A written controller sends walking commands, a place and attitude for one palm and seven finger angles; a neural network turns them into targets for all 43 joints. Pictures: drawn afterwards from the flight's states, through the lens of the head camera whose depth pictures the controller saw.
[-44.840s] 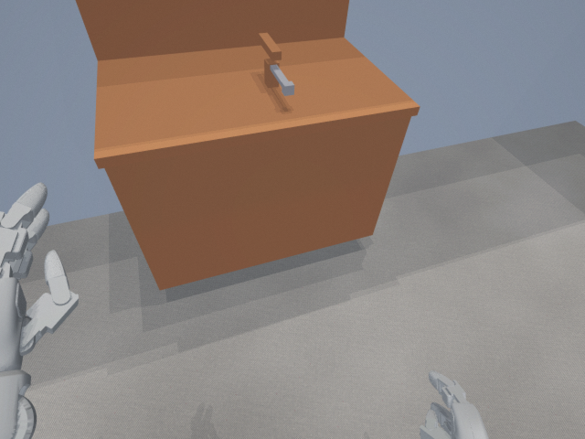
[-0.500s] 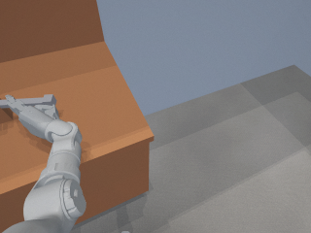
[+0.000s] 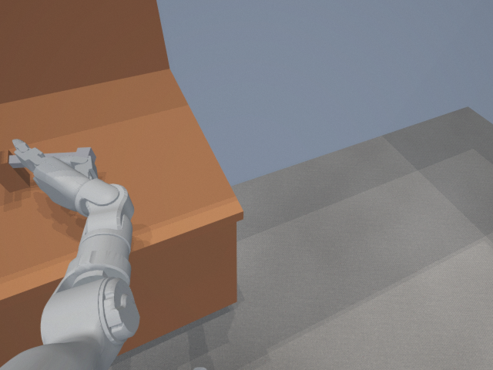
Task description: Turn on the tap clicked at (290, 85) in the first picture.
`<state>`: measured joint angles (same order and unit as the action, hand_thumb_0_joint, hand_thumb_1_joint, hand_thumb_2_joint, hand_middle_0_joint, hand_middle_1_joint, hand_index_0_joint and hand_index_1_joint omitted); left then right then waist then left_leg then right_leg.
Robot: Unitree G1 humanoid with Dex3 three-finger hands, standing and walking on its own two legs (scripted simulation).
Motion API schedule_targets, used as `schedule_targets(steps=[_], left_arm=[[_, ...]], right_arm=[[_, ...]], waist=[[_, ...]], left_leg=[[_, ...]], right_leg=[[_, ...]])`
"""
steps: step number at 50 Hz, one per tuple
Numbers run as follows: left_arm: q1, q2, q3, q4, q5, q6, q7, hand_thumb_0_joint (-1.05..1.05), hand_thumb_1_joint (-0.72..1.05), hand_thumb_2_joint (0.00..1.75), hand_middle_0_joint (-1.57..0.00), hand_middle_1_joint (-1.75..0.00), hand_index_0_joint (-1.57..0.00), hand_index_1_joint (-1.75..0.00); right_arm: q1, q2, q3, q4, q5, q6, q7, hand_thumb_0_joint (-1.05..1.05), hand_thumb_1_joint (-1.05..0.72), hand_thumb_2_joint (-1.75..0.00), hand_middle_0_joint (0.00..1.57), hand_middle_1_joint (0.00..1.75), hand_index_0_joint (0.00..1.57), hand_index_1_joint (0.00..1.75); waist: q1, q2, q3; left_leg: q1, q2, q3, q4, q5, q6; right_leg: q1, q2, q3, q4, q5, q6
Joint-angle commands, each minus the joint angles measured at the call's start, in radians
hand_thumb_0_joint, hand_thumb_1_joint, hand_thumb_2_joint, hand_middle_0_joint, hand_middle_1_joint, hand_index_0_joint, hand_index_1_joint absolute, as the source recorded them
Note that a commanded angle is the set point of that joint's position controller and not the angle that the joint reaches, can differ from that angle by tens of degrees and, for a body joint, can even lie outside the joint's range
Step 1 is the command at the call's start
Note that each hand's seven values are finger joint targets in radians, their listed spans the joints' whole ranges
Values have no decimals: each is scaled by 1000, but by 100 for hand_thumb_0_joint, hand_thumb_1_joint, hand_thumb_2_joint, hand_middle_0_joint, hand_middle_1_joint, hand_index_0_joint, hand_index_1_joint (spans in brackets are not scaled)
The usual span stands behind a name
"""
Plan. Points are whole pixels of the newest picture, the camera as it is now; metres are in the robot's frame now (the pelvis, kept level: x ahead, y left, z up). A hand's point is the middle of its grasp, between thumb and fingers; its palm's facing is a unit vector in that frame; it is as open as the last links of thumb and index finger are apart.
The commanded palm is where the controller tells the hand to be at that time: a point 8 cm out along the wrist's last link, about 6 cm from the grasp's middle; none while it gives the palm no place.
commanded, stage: lift the hand up off the lever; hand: left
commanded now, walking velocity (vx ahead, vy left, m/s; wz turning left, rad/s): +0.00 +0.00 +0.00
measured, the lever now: (85, 157) +0.50 +0.29 +0.05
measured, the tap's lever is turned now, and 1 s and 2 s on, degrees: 71 71 71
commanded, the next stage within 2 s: draw the hand back beside the body in 1.22 s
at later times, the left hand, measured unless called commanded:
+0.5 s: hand (78, 156) +0.45 +0.26 +0.11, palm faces +0.85 -0.52 -0.08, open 7.8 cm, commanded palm +0.39 +0.26 +0.11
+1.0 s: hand (71, 156) +0.43 +0.26 +0.12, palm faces +0.85 -0.53 -0.07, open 7.8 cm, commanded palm +0.38 +0.26 +0.13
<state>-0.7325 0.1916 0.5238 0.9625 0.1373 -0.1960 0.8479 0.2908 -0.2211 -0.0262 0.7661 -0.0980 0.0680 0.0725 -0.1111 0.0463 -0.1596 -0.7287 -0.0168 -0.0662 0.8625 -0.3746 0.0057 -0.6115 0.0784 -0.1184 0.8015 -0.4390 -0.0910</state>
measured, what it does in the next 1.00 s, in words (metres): stands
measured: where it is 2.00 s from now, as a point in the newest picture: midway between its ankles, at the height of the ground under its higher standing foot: outside the picture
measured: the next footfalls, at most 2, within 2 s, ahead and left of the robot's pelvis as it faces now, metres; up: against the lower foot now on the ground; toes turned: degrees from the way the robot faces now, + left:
none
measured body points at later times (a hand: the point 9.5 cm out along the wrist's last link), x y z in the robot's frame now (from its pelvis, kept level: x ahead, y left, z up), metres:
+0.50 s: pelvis +0.01 +0.00 +0.01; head +0.04 +0.00 +0.46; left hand +0.40 +0.28 +0.11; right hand +0.05 -0.25 -0.12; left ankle +0.02 +0.11 -0.70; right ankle -0.03 -0.06 -0.70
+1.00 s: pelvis +0.01 +0.01 +0.02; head +0.03 +0.00 +0.47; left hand +0.38 +0.28 +0.13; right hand +0.09 -0.24 -0.11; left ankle +0.02 +0.11 -0.70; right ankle -0.03 -0.06 -0.70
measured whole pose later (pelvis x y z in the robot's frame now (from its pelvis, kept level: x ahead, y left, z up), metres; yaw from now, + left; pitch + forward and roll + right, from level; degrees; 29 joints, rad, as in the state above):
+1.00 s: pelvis +0.01 +0.01 +0.02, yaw +0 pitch +9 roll -1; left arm -0.63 0.14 0.45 0.75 0.06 -0.03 0.80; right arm 0.26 -0.22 -0.03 0.77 -0.06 0.06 0.05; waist -0.06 0.05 -0.14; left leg -0.55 -0.03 -0.06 0.74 -0.34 0.02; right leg -0.43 0.07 -0.10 0.67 -0.40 -0.08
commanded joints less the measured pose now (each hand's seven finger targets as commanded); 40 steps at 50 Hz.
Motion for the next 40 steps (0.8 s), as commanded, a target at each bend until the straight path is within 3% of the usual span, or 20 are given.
schedule_targets(steps=[1,4,7,8,9,12,13,16,17,19,25,30,33,37,40], left_arm=[[-396,241,-29,-199,29,-46,7,0,90,90,-15,-15,-15,-15],[-408,201,-64,-189,20,-29,-6,0,90,90,-15,-15,-15,-15],[-401,217,-50,-191,5,-20,-8,0,90,90,-15,-15,-15,-15],[-415,229,-42,-210,6,-26,-8,0,90,90,-15,-15,-15,-15],[-406,216,-50,-209,5,-26,-8,0,90,90,-15,-15,-15,-15],[-411,250,-33,-232,15,-30,-4,0,90,90,-15,-15,-15,-15],[-429,269,-22,-262,20,-37,-3,0,90,90,-15,-15,-15,-15],[-429,228,-64,-269,23,-37,-10,0,90,90,-15,-15,-15,-15],[-399,241,-48,-271,19,-33,-11,0,90,90,-15,-15,-15,-15],[-393,206,-76,-285,10,-28,-19,0,90,90,-15,-15,-15,-15],[-343,172,-87,-287,-24,15,-31,0,90,90,-15,-15,-15,-15],[-363,172,-88,-333,-18,27,-21,0,90,90,-15,-15,-15,-15],[-359,191,-69,-374,-13,27,-15,0,90,90,-15,-15,-15,-15],[-344,184,-82,-390,-7,44,-20,0,90,90,-15,-15,-15,-15],[-322,145,-111,-405,-18,62,-31,0,90,90,-15,-15,-15,-15]], right_arm=[[54,-147,-46,-80,3,-22,-10,0,-90,-90,20,30,20,30],[54,-148,-45,-80,8,-23,-12,0,-90,-90,20,30,20,30],[50,-152,-42,-85,10,-29,-15,0,-90,-90,20,30,20,30],[50,-151,-43,-79,12,-28,-15,0,-90,-90,20,30,20,30],[50,-149,-44,-80,12,-31,-15,0,-90,-90,20,30,20,30],[53,-149,-43,-81,10,-34,-15,0,-90,-90,20,30,20,30],[52,-151,-45,-77,10,-32,-16,0,-90,-90,20,30,20,30],[49,-148,-46,-77,8,-37,-16,0,-90,-90,20,30,20,30],[51,-149,-49,-79,9,-37,-17,0,-90,-90,20,30,20,30],[43,-148,-48,-79,14,-38,-17,0,-90,-90,20,30,20,30],[31,-151,-48,-85,21,-34,-20,0,-90,-90,20,30,20,30],[13,-147,-46,-87,21,-33,-19,0,-90,-90,20,30,20,30],[7,-145,-48,-91,19,-34,-20,0,-90,-90,20,30,20,30],[-3,-142,-49,-96,22,-32,-24,0,-90,-90,20,30,20,30],[-12,-139,-48,-97,26,-35,-23,0,-90,-90,20,30,20,30]], waist=[[2,0,-327],[-9,-12,-286],[-6,-37,-278],[-4,-10,-279],[-3,-12,-276],[3,0,-294],[4,35,-305],[-5,23,-295],[4,10,-306],[0,42,-302],[10,2,-270],[15,6,-257],[25,-2,-286],[27,-4,-293],[32,22,-285]], left_leg=[[225,0,0,-66,284,36],[227,1,0,-85,267,39],[208,-3,5,-92,237,44],[223,-2,0,-97,246,42],[225,-3,2,-99,240,43],[226,-4,6,-96,245,44],[252,-1,0,-100,267,41],[266,-1,4,-100,275,42],[268,-1,4,-101,285,41],[303,1,0,-109,303,37],[314,0,1,-129,328,35],[335,2,-3,-138,348,32],[343,2,-2,-139,363,31],[353,3,6,-139,384,30],[387,5,-1,-148,415,22]], right_leg=[[161,-58,95,-123,410,83],[154,-58,93,-139,392,83],[177,-62,104,-160,401,91],[177,-62,101,-158,391,85],[171,-59,101,-160,384,87],[187,-63,106,-161,404,88],[186,-61,100,-156,395,80],[174,-58,98,-159,405,82],[194,-58,98,-159,425,82],[174,-53,90,-159,404,76],[204,-54,84,-178,437,78],[203,-54,79,-183,434,74],[227,-56,79,-178,452,74],[246,-61,82,-182,485,76],[232,-54,75,-184,469,69]])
